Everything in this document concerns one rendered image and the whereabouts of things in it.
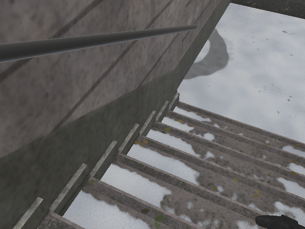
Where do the stairs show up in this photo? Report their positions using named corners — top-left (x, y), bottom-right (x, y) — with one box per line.
top-left (37, 101), bottom-right (305, 229)

